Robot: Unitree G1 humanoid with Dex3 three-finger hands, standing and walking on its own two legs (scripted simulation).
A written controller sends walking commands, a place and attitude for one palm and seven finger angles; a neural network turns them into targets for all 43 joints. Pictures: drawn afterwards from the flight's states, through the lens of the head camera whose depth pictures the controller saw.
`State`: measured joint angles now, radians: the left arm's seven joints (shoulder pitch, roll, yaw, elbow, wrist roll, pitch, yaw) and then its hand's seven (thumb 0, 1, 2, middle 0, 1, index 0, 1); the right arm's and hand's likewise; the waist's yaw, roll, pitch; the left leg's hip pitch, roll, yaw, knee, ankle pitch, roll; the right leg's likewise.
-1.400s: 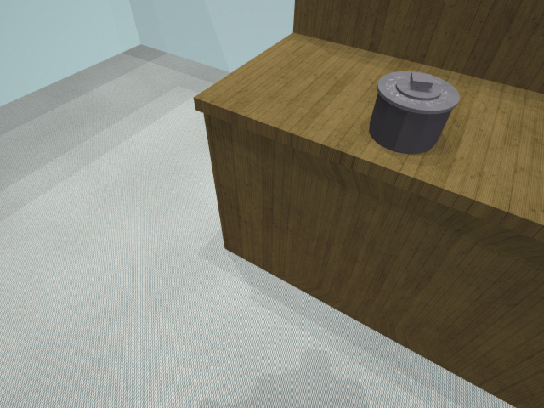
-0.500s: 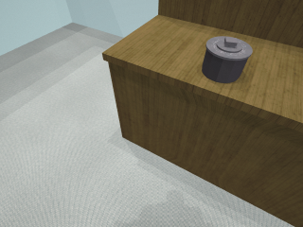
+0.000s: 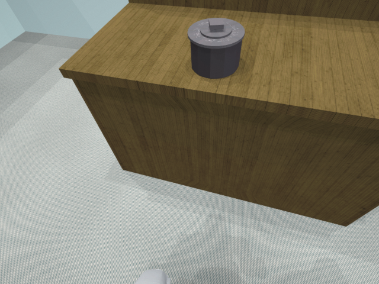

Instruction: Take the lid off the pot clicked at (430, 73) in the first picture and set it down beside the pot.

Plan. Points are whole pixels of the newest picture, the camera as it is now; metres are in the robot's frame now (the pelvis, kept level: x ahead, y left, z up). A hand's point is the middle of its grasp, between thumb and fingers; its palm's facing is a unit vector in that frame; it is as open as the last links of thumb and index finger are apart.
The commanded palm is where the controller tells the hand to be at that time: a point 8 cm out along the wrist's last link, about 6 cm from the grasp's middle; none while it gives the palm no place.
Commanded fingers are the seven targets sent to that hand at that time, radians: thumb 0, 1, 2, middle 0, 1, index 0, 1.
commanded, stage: turn to face it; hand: left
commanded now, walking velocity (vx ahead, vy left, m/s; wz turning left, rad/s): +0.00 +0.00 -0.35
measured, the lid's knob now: (216, 23) +0.79 -0.02 +0.14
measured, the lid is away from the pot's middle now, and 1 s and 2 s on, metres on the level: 0.00 0.00 0.00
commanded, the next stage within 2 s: take the last steps up to it in 0.34 s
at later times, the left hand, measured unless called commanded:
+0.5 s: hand out of the picture +0.08 +0.25 -0.17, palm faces -0.13 -0.97 -0.23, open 7.4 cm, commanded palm none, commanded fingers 0.00 0.90 0.90 -0.20 -0.30 -0.20 -0.30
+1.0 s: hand out of the picture +0.10 +0.16 -0.17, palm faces -0.19 -0.96 -0.20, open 7.3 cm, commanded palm none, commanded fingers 0.00 0.90 0.90 -0.20 -0.30 -0.20 -0.30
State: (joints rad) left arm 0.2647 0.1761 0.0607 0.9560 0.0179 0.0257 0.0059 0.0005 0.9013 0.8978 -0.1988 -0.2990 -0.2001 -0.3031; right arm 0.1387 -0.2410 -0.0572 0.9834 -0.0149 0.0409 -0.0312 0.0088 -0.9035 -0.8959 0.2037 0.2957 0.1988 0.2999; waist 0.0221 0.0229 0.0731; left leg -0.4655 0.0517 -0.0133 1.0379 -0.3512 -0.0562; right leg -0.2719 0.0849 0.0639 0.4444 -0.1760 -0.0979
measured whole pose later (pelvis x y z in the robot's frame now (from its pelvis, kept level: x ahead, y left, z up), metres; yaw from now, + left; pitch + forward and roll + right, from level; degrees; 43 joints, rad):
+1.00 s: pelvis +0.08 -0.02 +0.00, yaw -13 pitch +0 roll +0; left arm 0.36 0.14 0.04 1.09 0.03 -0.06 0.02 -0.01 0.92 0.90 -0.20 -0.30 -0.20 -0.30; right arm 0.27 -0.19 -0.05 1.07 -0.02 -0.01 0.01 0.01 -0.91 -0.90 0.20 0.30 0.20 0.30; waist -0.02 0.01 0.04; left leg -0.55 0.10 0.09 0.89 -0.24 0.00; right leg 0.02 0.02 -0.10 0.31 -0.32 -0.04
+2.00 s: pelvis +0.26 +0.01 -0.02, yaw -11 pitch -2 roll -1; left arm 0.21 0.22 0.06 1.01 0.03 0.05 0.04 0.00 0.91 0.90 -0.20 -0.30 -0.20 -0.30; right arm 0.14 -0.20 -0.05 0.98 -0.01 0.01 -0.02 0.01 -0.91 -0.90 0.20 0.30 0.20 0.30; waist 0.01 -0.05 0.09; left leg -0.29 0.01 0.02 0.62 -0.30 -0.01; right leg -0.35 -0.11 -0.05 0.63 -0.29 0.05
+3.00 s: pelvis +0.25 -0.03 +0.00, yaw -12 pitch -1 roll +0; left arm 0.30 0.12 0.01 1.13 0.01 -0.01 0.04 0.00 0.92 0.90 -0.20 -0.30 -0.20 -0.30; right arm 0.25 -0.14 -0.01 1.16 -0.01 0.01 -0.04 0.01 -0.92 -0.90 0.20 0.30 0.20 0.30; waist 0.00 0.00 0.04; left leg -0.22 0.04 -0.01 0.43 -0.19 -0.04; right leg -0.10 0.04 -0.04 0.41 -0.30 -0.05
